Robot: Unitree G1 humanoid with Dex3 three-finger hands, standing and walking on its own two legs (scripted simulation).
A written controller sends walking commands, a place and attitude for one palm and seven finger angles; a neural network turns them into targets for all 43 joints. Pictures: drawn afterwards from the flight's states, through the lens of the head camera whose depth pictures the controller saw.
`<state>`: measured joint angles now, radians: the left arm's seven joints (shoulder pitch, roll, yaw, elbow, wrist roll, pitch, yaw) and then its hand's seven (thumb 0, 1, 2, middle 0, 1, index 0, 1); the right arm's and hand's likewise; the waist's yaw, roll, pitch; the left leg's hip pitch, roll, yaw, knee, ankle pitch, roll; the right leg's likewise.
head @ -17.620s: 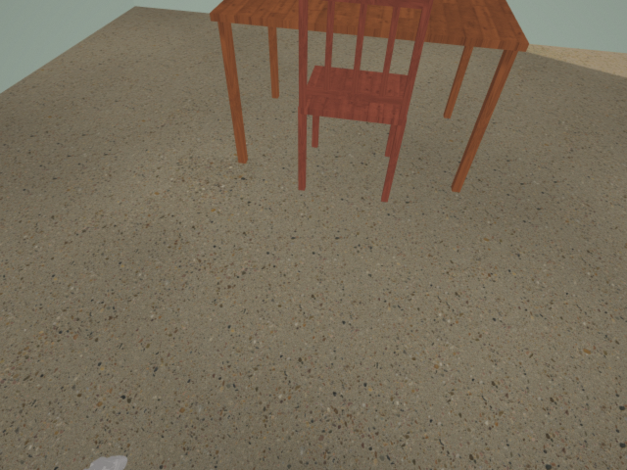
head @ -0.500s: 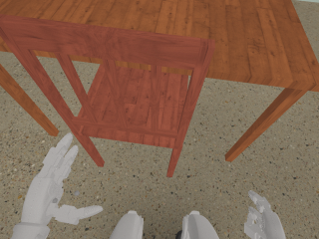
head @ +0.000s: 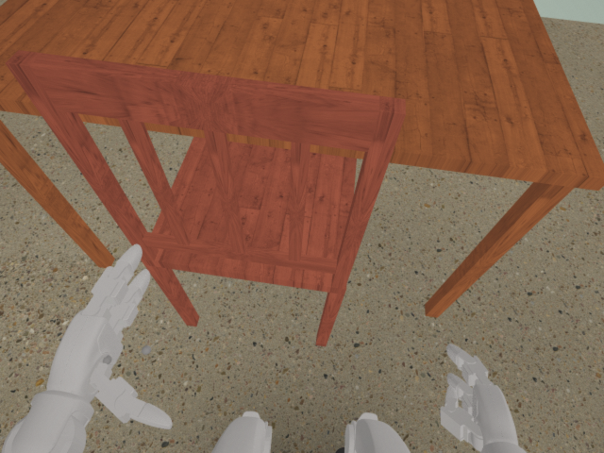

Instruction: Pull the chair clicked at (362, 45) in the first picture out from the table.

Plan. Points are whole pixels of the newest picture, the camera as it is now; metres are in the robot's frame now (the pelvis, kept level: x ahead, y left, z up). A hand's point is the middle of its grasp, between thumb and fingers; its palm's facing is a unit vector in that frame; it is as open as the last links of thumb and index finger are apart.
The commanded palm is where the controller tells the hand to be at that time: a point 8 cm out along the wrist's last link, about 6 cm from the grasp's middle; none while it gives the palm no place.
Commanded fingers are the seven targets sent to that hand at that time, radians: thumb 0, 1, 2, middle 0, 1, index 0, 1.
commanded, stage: raise the hand toward the chair's back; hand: left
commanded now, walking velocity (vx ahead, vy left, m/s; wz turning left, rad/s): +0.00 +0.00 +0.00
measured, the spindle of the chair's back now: (229, 200) +0.47 +0.15 -0.01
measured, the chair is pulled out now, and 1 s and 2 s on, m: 0.00 0.00 0.00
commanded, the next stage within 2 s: aim the fingers beside a spindle in 0.58 s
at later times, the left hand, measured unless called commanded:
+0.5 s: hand (132, 334) +0.24 +0.21 +0.04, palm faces -0.05 -1.00 -0.09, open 16.9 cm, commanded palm +0.22 +0.26 +0.05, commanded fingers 0.00 -0.50 0.30 -0.06 -0.08 -0.06 -0.08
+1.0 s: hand (158, 328) +0.26 +0.19 +0.03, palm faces -0.10 -0.99 -0.06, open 16.9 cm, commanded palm +0.24 +0.25 +0.03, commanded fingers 0.00 -0.50 0.30 -0.06 -0.08 -0.06 -0.08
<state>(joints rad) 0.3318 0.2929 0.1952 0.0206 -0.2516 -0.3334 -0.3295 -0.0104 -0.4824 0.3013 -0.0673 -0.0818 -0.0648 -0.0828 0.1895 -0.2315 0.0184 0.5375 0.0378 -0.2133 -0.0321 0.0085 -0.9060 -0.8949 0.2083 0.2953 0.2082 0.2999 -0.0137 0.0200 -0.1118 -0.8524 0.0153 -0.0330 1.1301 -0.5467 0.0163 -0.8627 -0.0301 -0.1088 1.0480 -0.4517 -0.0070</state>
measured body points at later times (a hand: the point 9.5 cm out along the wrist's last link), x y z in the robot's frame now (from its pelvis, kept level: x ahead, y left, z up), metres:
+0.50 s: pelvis +0.00 +0.00 +0.00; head +0.08 +0.02 +0.45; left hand +0.24 +0.27 +0.05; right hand +0.18 -0.24 -0.07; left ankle +0.00 +0.11 -0.66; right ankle +0.03 -0.12 -0.66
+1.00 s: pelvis -0.01 +0.00 +0.00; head +0.08 +0.01 +0.44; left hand +0.26 +0.24 +0.03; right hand +0.17 -0.25 -0.08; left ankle +0.00 +0.11 -0.66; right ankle +0.03 -0.12 -0.66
